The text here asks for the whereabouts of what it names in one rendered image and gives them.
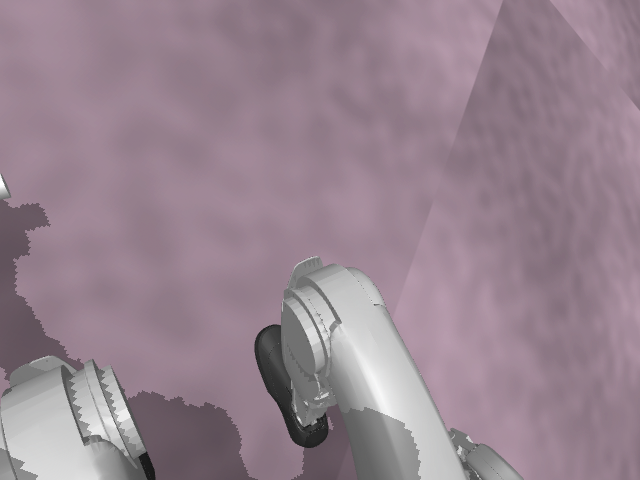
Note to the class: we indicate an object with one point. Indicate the left robot foot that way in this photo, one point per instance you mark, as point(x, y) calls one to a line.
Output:
point(147, 466)

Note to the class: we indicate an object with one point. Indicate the right robot foot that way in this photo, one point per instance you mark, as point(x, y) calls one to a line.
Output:
point(268, 353)

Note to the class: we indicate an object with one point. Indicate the bottle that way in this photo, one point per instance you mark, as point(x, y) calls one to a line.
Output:
point(4, 190)

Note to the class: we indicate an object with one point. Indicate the right robot hand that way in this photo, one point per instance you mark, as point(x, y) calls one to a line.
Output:
point(481, 462)

